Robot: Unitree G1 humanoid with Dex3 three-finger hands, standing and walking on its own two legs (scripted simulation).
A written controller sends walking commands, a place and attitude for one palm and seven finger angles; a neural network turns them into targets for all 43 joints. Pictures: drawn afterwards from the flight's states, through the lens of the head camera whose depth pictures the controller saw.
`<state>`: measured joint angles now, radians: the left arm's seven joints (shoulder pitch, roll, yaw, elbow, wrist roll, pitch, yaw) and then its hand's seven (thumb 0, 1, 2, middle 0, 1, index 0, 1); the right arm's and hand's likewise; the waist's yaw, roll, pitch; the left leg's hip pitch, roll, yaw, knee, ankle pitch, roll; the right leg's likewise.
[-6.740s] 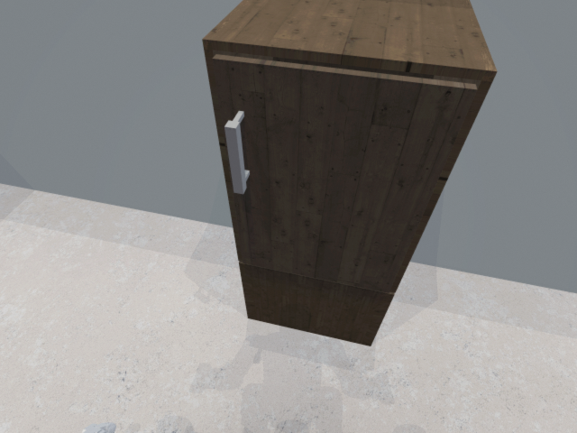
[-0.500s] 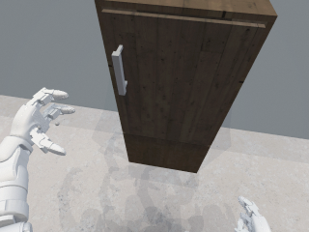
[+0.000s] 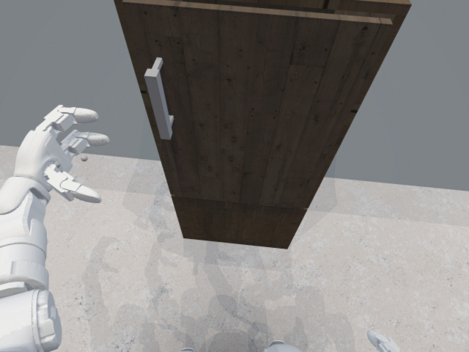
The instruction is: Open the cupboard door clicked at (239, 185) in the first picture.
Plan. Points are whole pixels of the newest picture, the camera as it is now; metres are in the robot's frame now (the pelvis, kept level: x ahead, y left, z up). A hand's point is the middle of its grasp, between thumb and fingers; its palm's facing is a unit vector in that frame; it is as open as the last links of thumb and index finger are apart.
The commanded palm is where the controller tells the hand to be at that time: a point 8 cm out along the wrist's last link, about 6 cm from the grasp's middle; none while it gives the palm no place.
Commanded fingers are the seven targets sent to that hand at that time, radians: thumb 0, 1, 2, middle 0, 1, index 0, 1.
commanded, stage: move the hooked fingers beside the handle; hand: left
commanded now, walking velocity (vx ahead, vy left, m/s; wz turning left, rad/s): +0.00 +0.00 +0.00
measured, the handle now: (162, 101) +0.56 +0.15 +0.09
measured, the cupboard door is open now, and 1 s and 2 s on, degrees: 0 0 0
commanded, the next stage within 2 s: slide the fingers in behind the handle in 1.60 s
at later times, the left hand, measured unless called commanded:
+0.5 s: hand (112, 126) +0.48 +0.22 +0.10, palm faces -0.12 -0.99 +0.00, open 14.0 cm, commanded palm +0.47 +0.28 +0.09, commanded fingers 0.00 -0.50 0.30 -0.30 -1.20 -0.30 -1.20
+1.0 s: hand (125, 106) +0.54 +0.21 +0.09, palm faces -0.12 -0.99 -0.01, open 13.9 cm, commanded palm +0.51 +0.26 +0.09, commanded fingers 0.00 -0.50 0.30 -0.30 -1.20 -0.30 -1.20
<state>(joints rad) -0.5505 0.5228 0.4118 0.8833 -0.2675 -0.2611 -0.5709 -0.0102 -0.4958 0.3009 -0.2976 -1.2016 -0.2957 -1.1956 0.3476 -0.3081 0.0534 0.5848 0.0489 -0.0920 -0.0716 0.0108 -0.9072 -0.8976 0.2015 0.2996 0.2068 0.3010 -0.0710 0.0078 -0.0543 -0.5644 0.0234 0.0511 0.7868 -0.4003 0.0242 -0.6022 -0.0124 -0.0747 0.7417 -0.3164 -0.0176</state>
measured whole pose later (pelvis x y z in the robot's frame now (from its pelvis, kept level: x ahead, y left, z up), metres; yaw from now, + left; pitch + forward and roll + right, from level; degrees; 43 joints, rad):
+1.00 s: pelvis +0.02 +0.01 -0.01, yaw -2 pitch +20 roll -2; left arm -0.96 0.68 0.46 1.22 -0.12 -0.30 -0.47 -0.01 -0.49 0.30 -0.30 -1.20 -0.31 -1.21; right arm 0.47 -0.30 0.06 0.59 0.01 0.08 -0.03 0.00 -0.91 -0.90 0.20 0.30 0.21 0.30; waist -0.20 0.02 -0.07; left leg -0.78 0.05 0.06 0.87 -0.45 0.03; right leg -0.81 0.02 -0.06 0.79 -0.33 -0.01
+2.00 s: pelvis +0.01 +0.01 -0.01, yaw -2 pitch +19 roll -3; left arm -0.94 0.60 0.41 1.19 -0.12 -0.32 -0.40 -0.01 -0.50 0.30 -0.30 -1.20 -0.30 -1.21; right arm 0.44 -0.29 0.05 0.59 0.01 0.07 -0.02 0.00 -0.91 -0.90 0.20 0.30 0.21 0.30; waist -0.19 0.02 -0.07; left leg -0.77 0.05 0.05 0.89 -0.45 0.03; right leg -0.79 0.01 -0.07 0.80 -0.33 -0.01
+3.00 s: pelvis +0.00 +0.00 -0.02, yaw +0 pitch +17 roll -2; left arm -0.96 0.41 0.29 1.19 -0.11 -0.36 -0.23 -0.01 -0.50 0.30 -0.29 -1.21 -0.30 -1.22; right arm 0.41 -0.28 0.04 0.63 0.00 0.01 0.01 0.00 -0.91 -0.90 0.20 0.30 0.21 0.30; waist -0.16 0.03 -0.08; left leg -0.75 0.03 0.04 0.89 -0.44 0.02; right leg -0.78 0.00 -0.08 0.83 -0.35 -0.02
